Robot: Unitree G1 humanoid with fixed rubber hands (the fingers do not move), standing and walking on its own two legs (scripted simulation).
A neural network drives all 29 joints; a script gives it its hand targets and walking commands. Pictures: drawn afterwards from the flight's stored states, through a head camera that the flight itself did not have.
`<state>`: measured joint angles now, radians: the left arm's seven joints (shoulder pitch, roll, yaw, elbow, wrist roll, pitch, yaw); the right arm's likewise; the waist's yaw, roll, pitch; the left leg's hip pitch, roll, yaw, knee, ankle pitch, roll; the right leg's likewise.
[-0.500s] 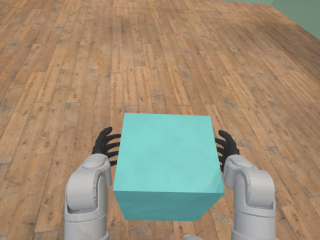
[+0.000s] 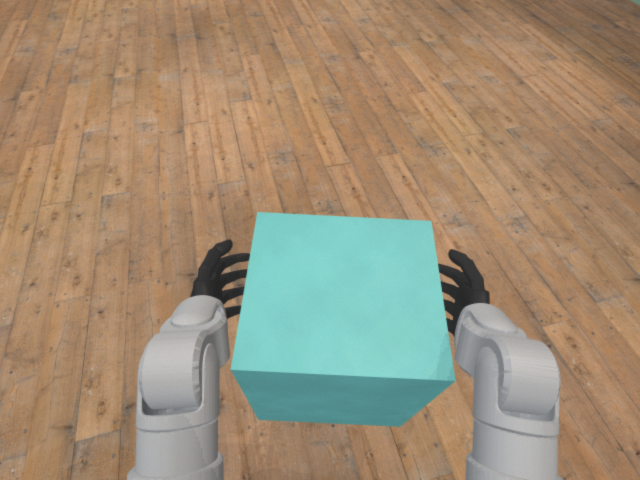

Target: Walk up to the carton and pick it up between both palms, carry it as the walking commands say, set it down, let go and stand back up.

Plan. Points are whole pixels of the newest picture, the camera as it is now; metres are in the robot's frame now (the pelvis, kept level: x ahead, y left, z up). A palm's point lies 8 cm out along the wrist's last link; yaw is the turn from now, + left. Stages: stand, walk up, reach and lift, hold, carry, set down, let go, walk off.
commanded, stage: carry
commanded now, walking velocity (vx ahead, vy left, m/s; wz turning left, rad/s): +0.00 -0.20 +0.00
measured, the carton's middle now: (336, 330) +0.29 -0.02 +0.01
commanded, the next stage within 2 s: none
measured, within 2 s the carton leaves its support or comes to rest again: neither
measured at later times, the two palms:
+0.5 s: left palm (291, 358) +0.23 +0.03 +0.09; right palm (569, 377) +0.20 -0.25 +0.07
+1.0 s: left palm (271, 406) +0.18 +0.05 +0.10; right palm (580, 403) +0.17 -0.24 +0.09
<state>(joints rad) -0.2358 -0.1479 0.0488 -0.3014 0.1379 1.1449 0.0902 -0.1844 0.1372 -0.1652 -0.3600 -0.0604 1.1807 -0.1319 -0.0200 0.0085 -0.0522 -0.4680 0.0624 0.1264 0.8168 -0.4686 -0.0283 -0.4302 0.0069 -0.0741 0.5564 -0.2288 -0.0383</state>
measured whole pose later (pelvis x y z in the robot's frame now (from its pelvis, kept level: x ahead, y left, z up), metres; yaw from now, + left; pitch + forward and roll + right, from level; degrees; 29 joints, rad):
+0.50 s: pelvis -0.06 -0.09 +0.00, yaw -1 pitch +4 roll -1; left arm -0.23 -0.15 0.04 -0.23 0.14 1.19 0.10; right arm -0.16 0.13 -0.17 -0.29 -0.09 1.21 -0.10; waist 0.00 0.05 -0.09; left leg -0.47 0.15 0.07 0.77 -0.47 -0.05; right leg -0.37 -0.02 -0.09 0.53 -0.23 -0.01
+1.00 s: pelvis -0.09 -0.08 +0.01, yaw +0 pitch +3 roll +0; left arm -0.21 -0.14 0.06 -0.25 0.15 1.19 0.09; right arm -0.18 0.14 -0.14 -0.26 -0.09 1.21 -0.11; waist 0.01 0.00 -0.12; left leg -0.31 0.02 0.10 0.53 -0.27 0.02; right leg -0.38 -0.04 -0.10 0.49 -0.16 0.00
